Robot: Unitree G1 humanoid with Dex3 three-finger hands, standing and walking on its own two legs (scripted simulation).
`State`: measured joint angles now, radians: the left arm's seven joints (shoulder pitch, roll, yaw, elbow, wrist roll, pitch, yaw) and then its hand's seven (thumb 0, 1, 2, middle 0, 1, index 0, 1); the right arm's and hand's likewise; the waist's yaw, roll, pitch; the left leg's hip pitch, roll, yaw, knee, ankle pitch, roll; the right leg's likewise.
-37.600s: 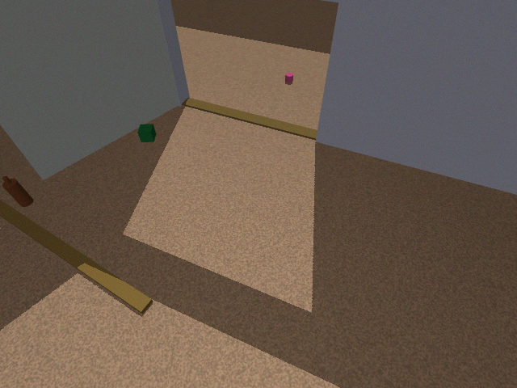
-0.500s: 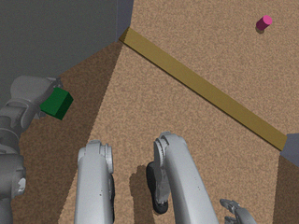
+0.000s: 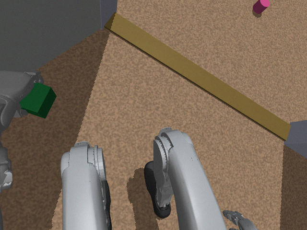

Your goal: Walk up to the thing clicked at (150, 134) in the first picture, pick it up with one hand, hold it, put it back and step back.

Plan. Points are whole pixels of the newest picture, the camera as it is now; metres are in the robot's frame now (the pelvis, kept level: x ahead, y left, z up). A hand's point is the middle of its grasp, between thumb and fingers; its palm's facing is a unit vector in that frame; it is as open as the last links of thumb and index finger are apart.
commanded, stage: lower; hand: left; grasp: from above
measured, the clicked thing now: (33, 98) +0.46 +0.27 -0.21
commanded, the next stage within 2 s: rest in 0.42 s
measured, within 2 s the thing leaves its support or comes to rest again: rests again in 1.02 s
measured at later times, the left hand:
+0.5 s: hand (28, 106) +0.45 +0.29 -0.22, palm faces -0.48 +0.00 -0.88, open 10.3 cm
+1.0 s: hand (35, 105) +0.46 +0.28 -0.26, palm faces -0.50 +0.00 -0.87, open 10.2 cm
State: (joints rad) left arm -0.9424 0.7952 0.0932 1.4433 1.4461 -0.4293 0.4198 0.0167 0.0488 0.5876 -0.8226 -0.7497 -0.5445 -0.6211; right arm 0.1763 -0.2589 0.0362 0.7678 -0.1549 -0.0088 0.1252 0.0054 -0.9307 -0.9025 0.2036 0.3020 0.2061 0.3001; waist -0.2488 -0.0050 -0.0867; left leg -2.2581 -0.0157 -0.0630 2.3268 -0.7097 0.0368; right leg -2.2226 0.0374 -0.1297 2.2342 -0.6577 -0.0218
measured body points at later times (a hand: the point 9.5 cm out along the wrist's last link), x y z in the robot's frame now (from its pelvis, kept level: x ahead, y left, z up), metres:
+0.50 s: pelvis +0.00 +0.00 -0.03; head +0.26 +0.09 +0.33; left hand +0.47 +0.29 -0.17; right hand +0.05 -0.28 -0.11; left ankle +0.07 +0.11 -0.32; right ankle +0.10 -0.10 -0.32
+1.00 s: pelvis +0.00 +0.00 -0.05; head +0.27 +0.08 +0.30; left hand +0.48 +0.28 -0.21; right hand +0.03 -0.28 -0.13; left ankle +0.07 +0.11 -0.32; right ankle +0.10 -0.10 -0.32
